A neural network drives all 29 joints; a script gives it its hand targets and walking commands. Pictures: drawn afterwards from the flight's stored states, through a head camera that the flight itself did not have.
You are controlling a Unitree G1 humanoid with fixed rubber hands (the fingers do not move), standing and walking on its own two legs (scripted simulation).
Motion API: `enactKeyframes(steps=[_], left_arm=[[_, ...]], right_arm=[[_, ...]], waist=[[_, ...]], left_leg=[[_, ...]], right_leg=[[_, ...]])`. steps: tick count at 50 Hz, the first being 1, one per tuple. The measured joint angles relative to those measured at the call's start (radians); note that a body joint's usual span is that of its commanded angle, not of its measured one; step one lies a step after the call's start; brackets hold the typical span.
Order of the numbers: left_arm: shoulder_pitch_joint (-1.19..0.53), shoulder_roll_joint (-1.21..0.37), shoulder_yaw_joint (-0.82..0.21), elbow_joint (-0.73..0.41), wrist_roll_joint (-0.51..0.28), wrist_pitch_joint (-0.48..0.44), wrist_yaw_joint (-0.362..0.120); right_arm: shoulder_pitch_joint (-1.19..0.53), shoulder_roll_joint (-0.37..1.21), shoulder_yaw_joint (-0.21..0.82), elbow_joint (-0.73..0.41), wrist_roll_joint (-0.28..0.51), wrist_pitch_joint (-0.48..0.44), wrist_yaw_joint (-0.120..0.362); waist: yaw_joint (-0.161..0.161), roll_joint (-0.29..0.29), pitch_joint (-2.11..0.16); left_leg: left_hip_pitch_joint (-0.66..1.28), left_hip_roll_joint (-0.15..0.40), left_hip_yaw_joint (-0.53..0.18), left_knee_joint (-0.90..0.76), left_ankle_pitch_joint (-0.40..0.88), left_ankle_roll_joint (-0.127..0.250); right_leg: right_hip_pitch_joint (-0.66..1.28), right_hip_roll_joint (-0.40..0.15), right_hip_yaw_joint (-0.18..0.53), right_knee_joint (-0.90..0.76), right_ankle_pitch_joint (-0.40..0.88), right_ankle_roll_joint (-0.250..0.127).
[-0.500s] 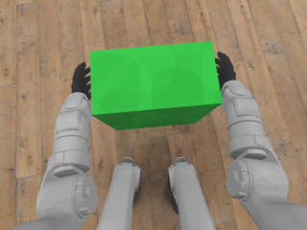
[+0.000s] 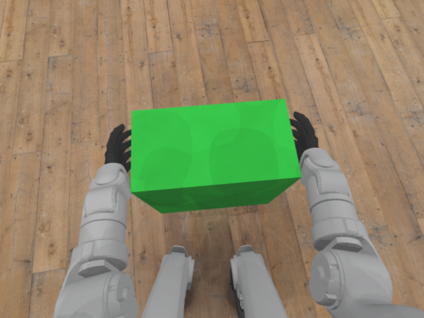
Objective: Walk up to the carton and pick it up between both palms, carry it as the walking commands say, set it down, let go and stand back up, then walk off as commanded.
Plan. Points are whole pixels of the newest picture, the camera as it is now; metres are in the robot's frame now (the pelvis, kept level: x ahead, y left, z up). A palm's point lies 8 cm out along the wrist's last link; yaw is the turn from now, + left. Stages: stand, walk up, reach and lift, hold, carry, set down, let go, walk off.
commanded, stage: reach and lift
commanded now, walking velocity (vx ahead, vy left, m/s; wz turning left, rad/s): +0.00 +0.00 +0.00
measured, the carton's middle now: (212, 166) +0.41 +0.00 -0.12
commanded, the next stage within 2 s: none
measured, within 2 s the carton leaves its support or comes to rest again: neither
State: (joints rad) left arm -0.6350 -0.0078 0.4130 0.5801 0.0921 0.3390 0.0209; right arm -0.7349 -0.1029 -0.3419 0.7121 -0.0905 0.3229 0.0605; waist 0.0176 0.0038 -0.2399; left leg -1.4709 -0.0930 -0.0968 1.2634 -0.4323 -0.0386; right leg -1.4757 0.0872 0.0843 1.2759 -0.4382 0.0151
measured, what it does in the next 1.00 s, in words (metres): rises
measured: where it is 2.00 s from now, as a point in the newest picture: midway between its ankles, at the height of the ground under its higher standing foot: (210, 301)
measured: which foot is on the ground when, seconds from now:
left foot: down 0.00-1.00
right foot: down 0.00-1.00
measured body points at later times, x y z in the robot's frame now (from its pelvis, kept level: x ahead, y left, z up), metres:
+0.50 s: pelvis +0.03 +0.00 +0.07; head +0.17 -0.01 +0.49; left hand +0.39 +0.19 +0.01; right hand +0.41 -0.19 +0.01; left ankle +0.06 +0.13 -0.60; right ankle +0.06 -0.12 -0.60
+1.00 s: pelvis +0.04 +0.00 +0.12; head +0.12 -0.01 +0.56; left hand +0.37 +0.19 +0.09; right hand +0.39 -0.18 +0.08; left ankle +0.06 +0.13 -0.60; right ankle +0.06 -0.12 -0.60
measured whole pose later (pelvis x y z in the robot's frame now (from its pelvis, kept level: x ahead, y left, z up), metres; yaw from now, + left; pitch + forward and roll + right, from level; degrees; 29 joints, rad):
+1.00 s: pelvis +0.04 +0.00 +0.12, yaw +0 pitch +15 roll +1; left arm -0.33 -0.07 0.36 0.45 0.15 0.42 -0.02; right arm -0.40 -0.01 -0.33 0.56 -0.15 0.39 0.10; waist 0.02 0.01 -0.13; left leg -0.65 -0.07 -0.12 0.66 -0.28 -0.02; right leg -0.66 0.06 0.11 0.69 -0.29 0.00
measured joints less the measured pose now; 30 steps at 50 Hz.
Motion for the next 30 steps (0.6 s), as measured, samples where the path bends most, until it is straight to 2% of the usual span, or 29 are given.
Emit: enactKeyframes(steps=[30], left_arm=[[0.216, -0.058, -0.031, -0.083, 0.032, 0.017, -0.022]], right_arm=[[0.236, 0.058, 0.011, -0.096, -0.027, 0.008, 0.026]], waist=[[0.000, 0.002, 0.037]], left_leg=[[0.461, 0.013, -0.011, -0.361, 0.082, 0.017]], right_leg=[[0.458, -0.016, 0.024, -0.354, 0.079, -0.008]])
